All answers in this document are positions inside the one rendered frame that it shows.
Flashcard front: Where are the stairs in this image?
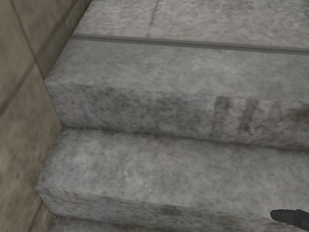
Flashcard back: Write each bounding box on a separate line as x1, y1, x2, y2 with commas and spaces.
34, 81, 309, 232

